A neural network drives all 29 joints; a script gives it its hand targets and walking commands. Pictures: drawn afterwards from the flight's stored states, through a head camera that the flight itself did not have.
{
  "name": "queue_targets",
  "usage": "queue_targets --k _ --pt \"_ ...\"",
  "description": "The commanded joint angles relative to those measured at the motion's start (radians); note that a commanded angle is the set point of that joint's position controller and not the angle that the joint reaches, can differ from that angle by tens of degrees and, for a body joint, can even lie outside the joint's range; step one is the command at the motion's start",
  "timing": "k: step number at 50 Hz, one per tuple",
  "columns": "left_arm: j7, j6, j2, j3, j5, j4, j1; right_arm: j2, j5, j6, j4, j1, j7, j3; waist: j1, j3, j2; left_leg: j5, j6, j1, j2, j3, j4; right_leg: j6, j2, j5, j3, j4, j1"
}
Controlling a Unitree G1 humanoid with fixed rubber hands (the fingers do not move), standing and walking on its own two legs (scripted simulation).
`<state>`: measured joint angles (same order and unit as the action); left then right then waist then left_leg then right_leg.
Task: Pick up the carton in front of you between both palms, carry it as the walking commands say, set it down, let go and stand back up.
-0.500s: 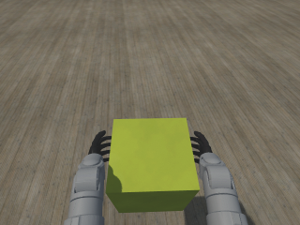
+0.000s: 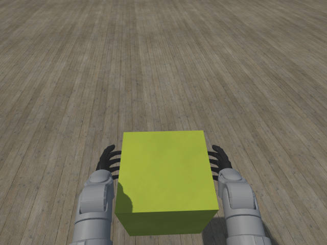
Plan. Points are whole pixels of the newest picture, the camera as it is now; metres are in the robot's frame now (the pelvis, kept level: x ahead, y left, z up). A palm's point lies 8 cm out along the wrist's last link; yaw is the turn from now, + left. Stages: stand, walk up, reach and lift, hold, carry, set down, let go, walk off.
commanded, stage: carry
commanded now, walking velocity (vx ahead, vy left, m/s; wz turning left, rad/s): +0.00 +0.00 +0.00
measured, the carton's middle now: (164, 186) +0.30 +0.00 -0.04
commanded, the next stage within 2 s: none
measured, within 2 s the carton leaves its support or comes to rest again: neither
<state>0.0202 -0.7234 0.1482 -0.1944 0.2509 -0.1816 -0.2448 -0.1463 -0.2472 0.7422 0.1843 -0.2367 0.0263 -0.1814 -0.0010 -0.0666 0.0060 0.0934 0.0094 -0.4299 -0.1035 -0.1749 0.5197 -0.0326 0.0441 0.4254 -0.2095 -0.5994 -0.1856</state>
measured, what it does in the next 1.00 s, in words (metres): walks ahead: right foot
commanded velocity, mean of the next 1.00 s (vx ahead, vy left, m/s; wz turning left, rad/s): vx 0.30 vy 0.00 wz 0.00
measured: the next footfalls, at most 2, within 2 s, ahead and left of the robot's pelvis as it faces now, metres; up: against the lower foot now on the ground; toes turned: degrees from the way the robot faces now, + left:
right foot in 0.76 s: +0.40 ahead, -0.11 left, +0.00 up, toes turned -1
left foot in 1.06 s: +0.44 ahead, +0.12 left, +0.00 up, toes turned -13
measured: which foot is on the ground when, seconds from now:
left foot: down 0.00-0.78, up 0.80-1.00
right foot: down 0.00-0.36, up 0.38-0.74, down 0.76-1.00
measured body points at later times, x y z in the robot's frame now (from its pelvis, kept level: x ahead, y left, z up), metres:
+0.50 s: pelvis +0.11 +0.04 +0.02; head +0.13 +0.04 +0.47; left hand +0.42 +0.19 +0.04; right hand +0.41 -0.12 +0.04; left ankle +0.11 +0.12 -0.73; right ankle +0.06 -0.08 -0.66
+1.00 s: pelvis +0.33 -0.02 +0.02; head +0.37 -0.03 +0.47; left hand +0.63 +0.15 +0.03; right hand +0.64 -0.15 +0.02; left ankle +0.35 +0.11 -0.71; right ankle +0.36 -0.10 -0.73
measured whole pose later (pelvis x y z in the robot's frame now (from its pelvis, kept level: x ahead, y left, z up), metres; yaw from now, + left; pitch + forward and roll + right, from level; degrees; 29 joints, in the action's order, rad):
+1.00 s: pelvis +0.33 -0.02 +0.02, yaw +3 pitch +3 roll +1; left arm 0.03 -0.65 0.14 -0.18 0.21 -0.14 -0.20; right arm -0.14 -0.22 0.69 0.11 -0.19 0.06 -0.13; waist 0.00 0.02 -0.03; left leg 0.33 -0.03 -0.39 -0.06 -0.12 0.59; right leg -0.05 0.05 0.15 -0.23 -0.37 -0.27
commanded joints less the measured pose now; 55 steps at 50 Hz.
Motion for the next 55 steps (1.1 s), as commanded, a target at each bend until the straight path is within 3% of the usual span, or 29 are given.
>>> queue_targets --k 1,3,5,7,8,10,12,15,16,17,18,19,21,23,25,32,35,37,38,39,40,42,43,44,46,49,52,54,55 --pt "-0.231 0.023 0.896 0.554 -0.245 0.025 -0.422 -0.892 0.254 -0.048 -0.071 -0.484 -0.228 0.552 -0.002 -0.245 0.001 -0.150 0.017 0.224 -0.056 0.069 -0.015 0.006 0.118 -0.272 0.099 0.140 -0.059" --pt "-0.232 0.023 0.898 0.554 -0.246 0.025 -0.426 -0.894 0.254 -0.048 -0.070 -0.486 -0.228 0.552 -0.002 -0.244 0.001 -0.150 0.016 0.224 -0.055 0.069 -0.015 0.006 0.118 -0.274 0.098 0.140 -0.060" --pt "-0.231 0.025 0.899 0.557 -0.249 0.028 -0.435 -0.906 0.256 -0.049 -0.071 -0.497 -0.229 0.552 -0.007 -0.227 0.037 0.077 0.000 0.214 -0.036 0.030 -0.032 -0.005 0.148 -0.021 0.127 0.256 -0.051" --pt "-0.231 0.027 0.903 0.564 -0.250 0.042 -0.460 -0.904 0.263 -0.054 -0.088 -0.529 -0.230 0.556 -0.016 -0.112 0.115 0.271 -0.029 0.079 0.029 -0.043 0.070 -0.069 0.230 0.312 0.272 0.440 -0.048" --pt "-0.230 0.030 0.903 0.559 -0.249 0.039 -0.475 -0.902 0.265 -0.059 -0.102 -0.560 -0.231 0.557 -0.021 -0.048 0.144 0.266 -0.035 -0.009 0.021 -0.029 0.155 -0.103 0.288 0.346 0.350 0.508 -0.037" --pt "-0.226 0.036 0.903 0.562 -0.252 0.042 -0.494 -0.896 0.273 -0.064 -0.098 -0.580 -0.235 0.561 -0.018 -0.003 0.098 0.241 -0.022 -0.161 -0.012 0.026 0.192 -0.130 0.318 0.200 0.361 0.520 0.080" --pt "-0.221 0.037 0.905 0.583 -0.263 0.056 -0.489 -0.892 0.286 -0.067 -0.090 -0.559 -0.237 0.569 -0.021 -0.065 0.072 0.235 -0.009 -0.187 0.003 0.012 0.148 -0.124 0.289 -0.162 0.275 0.433 0.251" --pt "-0.216 0.028 0.895 0.590 -0.252 0.057 -0.426 -0.881 0.281 -0.063 -0.081 -0.495 -0.235 0.565 -0.022 -0.180 0.101 0.225 0.005 -0.031 0.070 -0.049 -0.016 -0.085 0.239 -0.442 0.156 0.280 0.330" --pt "-0.215 0.024 0.888 0.583 -0.243 0.047 -0.400 -0.879 0.273 -0.062 -0.071 -0.464 -0.233 0.557 -0.006 -0.228 0.081 0.139 0.017 0.165 0.094 -0.083 -0.141 -0.047 0.197 -0.491 0.072 0.171 0.255" --pt "-0.215 0.023 0.879 0.571 -0.232 0.038 -0.379 -0.882 0.263 -0.059 -0.056 -0.435 -0.231 0.546 0.009 -0.295 0.042 0.089 0.043 0.433 0.053 -0.020 -0.171 0.000 0.158 -0.520 0.008 0.025 0.099" --pt "-0.217 0.017 0.871 0.565 -0.227 0.040 -0.390 -0.874 0.243 -0.054 -0.039 -0.398 -0.228 0.526 0.029 -0.352 -0.152 0.079 0.139 0.638 -0.152 0.324 -0.212 0.066 0.075 -0.340 -0.035 -0.219 -0.154" --pt "-0.220 0.016 0.870 0.569 -0.231 0.046 -0.404 -0.876 0.235 -0.054 -0.031 -0.389 -0.226 0.512 0.038 -0.322 -0.304 -0.061 0.239 0.754 -0.289 0.589 -0.263 0.074 -0.020 0.079 0.022 -0.365 -0.426" --pt "-0.227 0.027 0.880 0.589 -0.241 0.060 -0.397 -0.890 0.255 -0.061 -0.065 -0.411 -0.221 0.538 0.030 -0.284 -0.127 -0.143 0.250 0.692 -0.326 0.528 -0.270 0.034 0.045 0.147 0.170 -0.490 -0.514" --pt "-0.229 0.046 0.905 0.600 -0.257 0.089 -0.394 -0.905 0.285 -0.080 -0.138 -0.459 -0.220 0.590 0.021 -0.261 -0.041 -0.020 0.173 0.598 -0.283 0.399 -0.326 0.022 0.084 0.036 0.179 -0.370 -0.479" --pt "-0.221 0.055 0.918 0.630 -0.279 0.130 -0.409 -0.901 0.315 -0.090 -0.200 -0.503 -0.217 0.641 0.020 -0.257 -0.087 0.024 0.139 0.540 -0.230 0.275 -0.373 0.030 0.062 -0.076 0.125 -0.254 -0.411" --pt "-0.192 0.008 0.832 0.636 -0.268 0.183 -0.348 -0.814 0.281 -0.039 -0.209 -0.382 -0.196 0.617 0.022 -0.210 -0.169 -0.048 0.112 0.519 -0.161 0.105 -0.361 0.045 0.031 -0.285 0.033 0.049 -0.336" --pt "-0.198 0.000 0.807 0.581 -0.241 0.127 -0.338 -0.790 0.238 -0.026 -0.167 -0.352 -0.191 0.558 0.017 -0.172 -0.156 -0.120 0.075 0.477 -0.139 0.042 -0.247 0.043 0.010 -0.346 -0.011 0.153 -0.229" --pt "-0.206 0.002 0.812 0.547 -0.230 0.072 -0.326 -0.790 0.222 -0.024 -0.133 -0.355 -0.191 0.543 0.000 -0.213 -0.096 -0.214 0.019 0.328 -0.082 -0.038 -0.007 0.032 -0.014 -0.369 -0.044 0.217 0.049" --pt "-0.211 0.000 0.819 0.542 -0.226 0.051 -0.326 -0.791 0.222 -0.022 -0.116 -0.360 -0.193 0.534 -0.013 -0.269 -0.002 -0.046 -0.029 0.208 -0.051 -0.055 0.173 0.016 0.127 -0.445 0.111 0.238 0.207" --pt "-0.214 0.000 0.806 0.511 -0.213 0.021 -0.306 -0.812 0.232 -0.019 -0.109 -0.383 -0.198 0.546 -0.025 -0.332 0.213 0.203 -0.067 -0.013 0.049 -0.032 0.399 -0.119 0.346 -0.562 0.435 0.271 0.380" --pt "-0.219 0.012 0.823 0.504 -0.224 -0.009 -0.288 -0.819 0.244 -0.020 -0.106 -0.392 -0.203 0.567 -0.029 -0.325 0.282 0.457 -0.056 -0.133 0.081 0.044 0.519 -0.188 0.390 -0.733 0.532 0.309 0.413" --pt "-0.230 0.046 0.880 0.534 -0.253 0.025 -0.312 -0.873 0.269 -0.048 -0.119 -0.411 -0.213 0.615 -0.018 -0.341 0.149 0.480 -0.027 -0.129 0.018 0.135 0.555 -0.169 0.369 -0.921 0.374 0.280 0.355" --pt "-0.234 0.064 0.905 0.541 -0.258 0.039 -0.330 -0.902 0.278 -0.068 -0.128 -0.424 -0.216 0.632 -0.013 -0.334 0.098 0.439 -0.024 -0.103 -0.007 0.145 0.453 -0.131 0.342 -0.907 0.301 0.284 0.315" --pt "-0.237 0.081 0.923 0.554 -0.262 0.047 -0.342 -0.923 0.281 -0.088 -0.135 -0.432 -0.217 0.646 -0.009 -0.335 0.086 0.403 -0.026 -0.044 -0.007 0.134 0.320 -0.093 0.304 -0.869 0.232 0.296 0.272" --pt "-0.240 0.109 0.937 0.586 -0.281 0.070 -0.371 -0.935 0.288 -0.120 -0.147 -0.431 -0.214 0.672 -0.004 -0.362 0.119 0.344 -0.035 0.053 0.033 0.092 0.172 -0.082 0.257 -0.844 0.149 0.291 0.246" --pt "-0.239 0.122 0.928 0.634 -0.303 0.119 -0.367 -0.925 0.302 -0.134 -0.192 -0.428 -0.205 0.703 -0.006 -0.390 0.148 0.189 -0.038 0.144 0.040 0.044 0.032 -0.080 0.237 -0.768 0.094 0.264 0.220" --pt "-0.228 0.093 0.894 0.663 -0.311 0.173 -0.372 -0.901 0.311 -0.101 -0.237 -0.424 -0.199 0.710 0.001 -0.361 0.111 -0.097 -0.035 0.298 0.006 0.023 -0.177 -0.026 0.191 -0.515 0.058 0.208 0.116" --pt "-0.217 0.056 0.850 0.639 -0.286 0.162 -0.345 -0.866 0.298 -0.063 -0.220 -0.402 -0.200 0.681 -0.010 -0.358 -0.004 -0.297 -0.016 0.382 -0.119 0.112 -0.117 0.027 0.138 -0.346 0.044 0.165 0.012" --pt "-0.212 0.040 0.833 0.623 -0.271 0.147 -0.348 -0.846 0.287 -0.052 -0.189 -0.392 -0.201 0.651 -0.007 -0.339 -0.071 -0.338 0.006 0.341 -0.133 0.120 -0.094 0.042 0.120 -0.344 0.068 0.181 0.042"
